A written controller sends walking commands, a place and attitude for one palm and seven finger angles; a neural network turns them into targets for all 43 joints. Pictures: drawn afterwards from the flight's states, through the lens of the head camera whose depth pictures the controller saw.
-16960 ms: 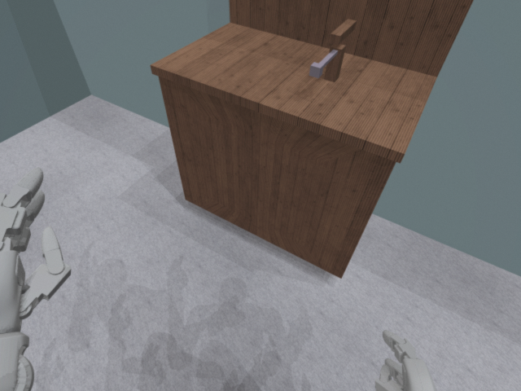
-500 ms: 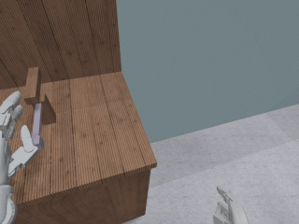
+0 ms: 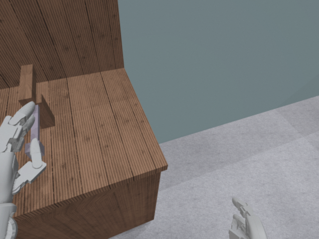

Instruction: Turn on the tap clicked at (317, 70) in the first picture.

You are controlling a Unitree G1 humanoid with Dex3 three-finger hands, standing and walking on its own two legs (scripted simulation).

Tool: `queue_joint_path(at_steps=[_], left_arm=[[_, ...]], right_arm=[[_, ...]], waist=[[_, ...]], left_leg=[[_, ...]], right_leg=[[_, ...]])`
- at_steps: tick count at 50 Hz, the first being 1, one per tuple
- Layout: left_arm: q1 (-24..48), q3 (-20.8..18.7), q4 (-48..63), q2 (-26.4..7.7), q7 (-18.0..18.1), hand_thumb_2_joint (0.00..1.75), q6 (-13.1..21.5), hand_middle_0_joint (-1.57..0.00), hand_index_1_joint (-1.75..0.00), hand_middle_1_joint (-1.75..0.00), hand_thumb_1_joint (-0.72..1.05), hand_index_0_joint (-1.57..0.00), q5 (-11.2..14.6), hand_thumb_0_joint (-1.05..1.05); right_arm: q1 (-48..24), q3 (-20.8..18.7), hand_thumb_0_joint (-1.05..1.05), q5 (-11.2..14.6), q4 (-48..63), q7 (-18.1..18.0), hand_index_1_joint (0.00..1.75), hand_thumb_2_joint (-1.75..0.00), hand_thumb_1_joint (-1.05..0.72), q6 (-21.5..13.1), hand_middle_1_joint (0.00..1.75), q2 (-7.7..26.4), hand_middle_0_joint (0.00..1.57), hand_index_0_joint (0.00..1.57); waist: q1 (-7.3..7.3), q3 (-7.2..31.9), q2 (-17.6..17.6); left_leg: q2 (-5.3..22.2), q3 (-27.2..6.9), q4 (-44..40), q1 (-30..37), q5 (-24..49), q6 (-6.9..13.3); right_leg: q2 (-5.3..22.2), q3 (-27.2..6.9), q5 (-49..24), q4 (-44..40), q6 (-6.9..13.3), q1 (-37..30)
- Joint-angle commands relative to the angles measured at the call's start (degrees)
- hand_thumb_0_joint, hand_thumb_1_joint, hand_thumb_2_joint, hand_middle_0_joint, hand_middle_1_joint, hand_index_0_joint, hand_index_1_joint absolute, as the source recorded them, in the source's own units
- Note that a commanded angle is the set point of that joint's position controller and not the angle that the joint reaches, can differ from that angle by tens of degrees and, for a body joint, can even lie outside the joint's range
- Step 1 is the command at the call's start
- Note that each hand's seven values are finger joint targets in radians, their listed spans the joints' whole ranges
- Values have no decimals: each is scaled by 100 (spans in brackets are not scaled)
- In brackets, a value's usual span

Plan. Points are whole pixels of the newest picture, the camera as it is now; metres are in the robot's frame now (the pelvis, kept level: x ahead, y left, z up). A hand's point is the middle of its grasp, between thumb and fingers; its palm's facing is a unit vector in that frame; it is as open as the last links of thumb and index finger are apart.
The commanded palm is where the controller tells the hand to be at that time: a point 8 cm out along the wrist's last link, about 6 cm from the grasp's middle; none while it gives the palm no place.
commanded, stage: shuffle to correct the standing spot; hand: left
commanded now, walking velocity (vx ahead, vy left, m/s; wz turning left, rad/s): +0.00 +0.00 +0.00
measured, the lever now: (35, 149) +0.27 +0.30 +0.09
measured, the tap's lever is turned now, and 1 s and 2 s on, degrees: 0 0 0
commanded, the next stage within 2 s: come to a stop and stand still in 0.50 s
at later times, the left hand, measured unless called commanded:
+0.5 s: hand (38, 172) +0.20 +0.23 +0.16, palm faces +0.34 -0.84 -0.43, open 7.4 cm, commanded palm +0.13 +0.26 +0.18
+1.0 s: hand (31, 204) +0.15 +0.22 +0.16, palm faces +0.37 -0.85 -0.38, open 7.4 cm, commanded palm +0.09 +0.25 +0.18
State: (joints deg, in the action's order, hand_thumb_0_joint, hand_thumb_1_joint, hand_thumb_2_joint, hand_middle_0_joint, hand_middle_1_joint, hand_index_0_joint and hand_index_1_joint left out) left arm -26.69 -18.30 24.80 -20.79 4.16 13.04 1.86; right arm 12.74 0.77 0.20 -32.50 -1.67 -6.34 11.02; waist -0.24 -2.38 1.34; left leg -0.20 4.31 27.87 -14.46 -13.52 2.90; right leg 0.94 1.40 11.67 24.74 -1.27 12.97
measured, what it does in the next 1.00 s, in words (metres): shifts its weight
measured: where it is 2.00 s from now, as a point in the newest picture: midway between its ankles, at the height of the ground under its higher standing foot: outside the picture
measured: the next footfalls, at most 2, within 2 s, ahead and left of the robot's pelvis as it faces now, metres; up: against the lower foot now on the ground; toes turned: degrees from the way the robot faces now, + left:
none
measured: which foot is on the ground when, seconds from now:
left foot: down 0.00-1.00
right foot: down 0.00-1.00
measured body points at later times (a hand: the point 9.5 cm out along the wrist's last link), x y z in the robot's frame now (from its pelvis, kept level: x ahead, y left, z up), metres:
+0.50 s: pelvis -0.03 -0.02 -0.01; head +0.04 +0.01 +0.43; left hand +0.17 +0.27 +0.18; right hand +0.18 -0.21 -0.08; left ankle +0.02 +0.08 -0.74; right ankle +0.02 -0.14 -0.74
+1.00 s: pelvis -0.07 -0.03 -0.01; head -0.05 -0.01 +0.44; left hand +0.12 +0.26 +0.18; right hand +0.08 -0.26 -0.08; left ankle -0.03 +0.07 -0.74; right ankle -0.04 -0.16 -0.74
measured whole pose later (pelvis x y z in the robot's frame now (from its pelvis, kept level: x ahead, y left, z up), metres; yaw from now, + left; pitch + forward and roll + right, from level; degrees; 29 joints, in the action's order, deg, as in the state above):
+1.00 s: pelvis -0.07 -0.03 -0.01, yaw +0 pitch -1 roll -2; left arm -26.1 -21.4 28.3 -20.3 6.0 12.5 1.7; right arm 14.3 0.3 0.3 -34.1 -2.0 -7.6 11.3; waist 0.4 -3.1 0.6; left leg 1.1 1.1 34.2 -18.8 -14.9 1.6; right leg -0.3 2.7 13.1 28.8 0.0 15.0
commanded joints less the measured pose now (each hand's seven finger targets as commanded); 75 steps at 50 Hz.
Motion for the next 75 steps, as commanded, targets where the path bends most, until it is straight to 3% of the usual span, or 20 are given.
queue_joint_path(at_steps=[1, 10, 17, 21, 25, 27, 29, 32, 35, 39, 42, 45, 47, 51, 52, 53, 58, 61, 67, 75], left_arm=[[1069, -1123, 1329, -1210, 228, 90, 406, -20, -30, -30, 90, -20, 100, 0], [882, -720, 1513, -782, 229, 90, 366, -20, -30, -30, 90, -20, 16, 0], [542, -1161, 1802, -1053, 145, 90, 370, -20, -30, -30, 90, -20, 98, 0], [347, -1209, 1956, -995, 24, 90, 427, -20, -30, -30, 90, -20, 186, 0], [373, -1277, 2036, -1048, -17, 90, 492, -20, -30, -30, 90, -20, 288, 0], [422, -1316, 1998, -1134, 53, 90, 509, -20, -30, -30, 90, -20, 302, 0], [451, -1271, 2081, -1139, 105, 90, 530, -20, -30, -30, 90, -20, 247, 0], [120, -1308, 1873, -1140, 208, 90, 481, -20, -30, -30, 90, -20, 220, 0], [453, -1296, 1939, -1183, 235, 90, 502, -20, -30, -30, 90, -20, 173, 0], [262, -902, 1972, -799, 271, 90, 342, -20, -30, -30, 90, -20, 23, 0], [246, -1141, 1675, -1119, 294, 90, 304, -20, -30, -30, 90, -20, -27, 0], [352, -923, 1285, -891, 257, 90, 236, -20, -30, -30, 90, -20, 38, 0], [421, -1003, 1453, -1030, 292, 90, 226, -20, -30, -30, 90, -20, 55, 0], [606, -960, 1373, -994, 304, 90, 256, -20, -30, -30, 90, -20, -1, 0], [5870, -2887, 2754, -5363, 476, 90, 1103, -20, -30, -30, 90, -20, -153, 0], [3649, -2063, 803, -2187, 319, 90, 848, -20, -30, -30, 90, -20, -148, 0], [770, -458, 344, -468, 86, 90, 570, -20, -30, -30, 90, -20, 150, 0], [563, -558, 731, -661, 150, 90, 397, -20, -30, -30, 90, -20, 66, 0], [1259, -1282, 1390, -1340, 299, 90, 365, -20, -30, -30, 90, -20, -27, 0], [525, -942, 1820, -843, 323, 90, 275, -20, -30, -30, 90, -20, 5, 0]], right_arm=[[-661, -284, 0, 27, 937, -137, 30, -90, -90, -412, 30, 743, 20, 20], [-519, -358, 0, 4, 863, -10, 30, -90, -90, -574, 30, 743, 20, 20], [-582, -369, 0, -41, 988, 84, 30, -90, -90, -435, 30, 650, 20, 20], [-547, -427, 0, -28, 1110, 95, 30, -90, -90, -429, 30, 649, 20, 20], [-409, -465, 0, -25, 1068, 8, 30, -90, -90, -457, 30, 590, 20, 20], [-252, -481, 0, -19, 883, -48, 30, -90, -90, -478, 30, 520, 20, 20], [-354, -446, 0, -79, 752, -93, 30, -90, -90, -501, 30, 423, 20, 20], [-445, -382, 0, -59, 699, -186, 30, -90, -90, -580, 30, 554, 20, 20], [-538, -395, 0, -81, 852, -221, 30, -90, -90, -561, 30, 657, 20, 20], [-264, -470, 0, 47, 872, -19, 30, -90, -90, -581, 30, 815, 20, 20], [-377, -404, 0, 64, 835, -10, 30, -90, -90, -522, 30, 836, 20, 20], [-303, -466, 0, 76, 785, -56, 30, -90, -90, -491, 30, 851, 20, 20], [-372, -398, 0, 49, 714, -98, 30, -90, -90, -451, 30, 815, 20, 20], [-463, -338, 0, 66, 776, -124, 30, -90, -90, -474, 30, 776, 20, 20], [121, 495, 0, 120, 1210, -529, 30, -90, -90, -392, 30, 890, 20, 20], [-363, 80, 0, 172, 1053, -309, 30, -90, -90, -636, 30, 226, 20, 20], [-290, -208, 0, 40, 856, 133, 30, -90, -90, -671, 30, 834, 20, 20], [-520, -199, 0, 35, 827, 126, 30, -90, -90, -577, 30, 836, 20, 20], [-787, -149, 0, -95, 859, -84, 30, -90, -90, -373, 30, 777, 20, 20], [-709, -186, 0, -92, 886, -51, 30, -90, -90, -377, 30, 743, 20, 20]], waist=[[-125, 644, -683], [-174, 978, -777], [-193, 1006, -1035], [-218, 1036, -939], [-135, 1091, 36], [-32, 1111, 612], [-73, 1017, 795], [-60, 1011, 4], [-79, 990, -1749], [-114, 1050, -1169], [-27, 716, -577], [30, 291, 120], [71, 312, -123], [-21, 196, -562], [340, 44, -1551], [-207, 911, -1171], [-128, 617, -250], [-101, 368, 196], [-81, 659, -516], [-82, 1362, -805]], left_leg=[[467, -760, -850, -114, -427, -36], [953, -793, -471, 344, 2364, -173], [1457, -898, -265, 434, 3281, -29], [1482, -826, 94, -161, 2384, 40], [664, -426, 947, -318, 419, -251], [69, -234, 1732, 63, -682, -403], [9, -328, 1960, -22, -943, -357], [308, -354, -298, 381, -175, -238], [1897, -2234, -1386, -415, -62, 546], [1313, -1187, -239, 450, 1621, 292], [817, -986, -148, -626, -638, -9], [217, -619, 309, -298, -1405, -164], [186, -562, 471, 291, -916, -155], [662, -1252, -966, -561, -1763, 45], [355, -849, -633, -1358, -1266, -186], [755, -1080, -646, -616, -1162, -76], [313, -606, -420, -110, -533, -265], [417, -567, -584, 70, -522, -244], [406, -569, -711, 107, -122, -188], [412, -514, -221, 796, 2426, -221]], right_leg=[[224, -345, 230, -358, 246, -455], [103, -69, -1025, 276, 140, -491], [78, -8, -324, 640, 165, -142], [187, -112, -751, 622, 216, -438], [731, -879, -1819, 65, 560, 107], [1415, -1640, -1035, -740, 963, 1006], [1646, -1557, -113, -973, 1121, 1136], [985, -851, 62, -68, 626, 864], [-8, -257, 1368, 2185, 103, 491], [50, -32, 809, 595, 143, 183], [273, -143, 16, -453, 220, -815], [678, -1006, 2111, -928, 583, 595], [812, -986, 2117, -942, 692, 1126], [176, -446, 1765, -382, 257, 122], [-195, -93, 1250, 325, -50, -433], [70, 108, 1570, 469, 137, 327], [193, -524, 141, -447, 295, -77], [142, -473, 509, -631, 223, 189], [102, -432, -125, -420, 244, -249], [87, -126, -1834, -56, 217, -698]])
